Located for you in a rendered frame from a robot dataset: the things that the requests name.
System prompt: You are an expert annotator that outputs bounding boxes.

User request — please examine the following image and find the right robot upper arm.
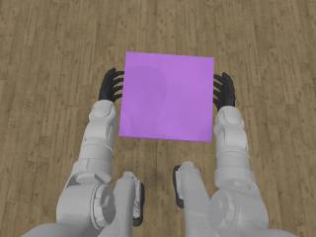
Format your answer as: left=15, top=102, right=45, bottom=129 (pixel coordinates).
left=207, top=188, right=298, bottom=237

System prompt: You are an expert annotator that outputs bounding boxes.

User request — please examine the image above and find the left robot upper arm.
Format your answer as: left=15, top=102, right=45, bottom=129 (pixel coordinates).
left=21, top=182, right=117, bottom=237

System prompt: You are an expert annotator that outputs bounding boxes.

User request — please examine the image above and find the left robot hand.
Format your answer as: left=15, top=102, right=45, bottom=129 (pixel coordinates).
left=98, top=68, right=124, bottom=103

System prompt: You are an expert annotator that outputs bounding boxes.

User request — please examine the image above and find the right robot hand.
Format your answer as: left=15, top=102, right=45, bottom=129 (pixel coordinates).
left=212, top=72, right=236, bottom=111

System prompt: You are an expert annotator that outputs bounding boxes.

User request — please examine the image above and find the left robot foot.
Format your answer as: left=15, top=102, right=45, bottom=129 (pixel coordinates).
left=132, top=183, right=145, bottom=227

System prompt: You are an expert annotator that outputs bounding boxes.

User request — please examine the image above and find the carton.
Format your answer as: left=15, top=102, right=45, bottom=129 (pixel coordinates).
left=118, top=51, right=214, bottom=142

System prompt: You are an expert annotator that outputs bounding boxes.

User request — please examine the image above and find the left robot thigh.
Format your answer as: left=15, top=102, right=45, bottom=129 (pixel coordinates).
left=98, top=176, right=141, bottom=237

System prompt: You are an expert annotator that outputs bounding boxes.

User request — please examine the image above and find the robot right forearm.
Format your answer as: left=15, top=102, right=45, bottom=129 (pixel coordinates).
left=213, top=106, right=264, bottom=203

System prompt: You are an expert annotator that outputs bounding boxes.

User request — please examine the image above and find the robot left forearm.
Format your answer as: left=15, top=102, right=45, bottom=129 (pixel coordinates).
left=56, top=100, right=119, bottom=221

